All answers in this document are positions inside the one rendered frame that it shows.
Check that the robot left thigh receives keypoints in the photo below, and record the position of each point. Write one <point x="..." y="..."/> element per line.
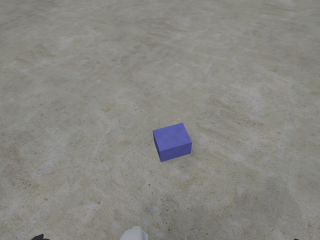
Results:
<point x="134" y="234"/>

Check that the carton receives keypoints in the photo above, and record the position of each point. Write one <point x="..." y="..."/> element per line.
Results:
<point x="172" y="142"/>

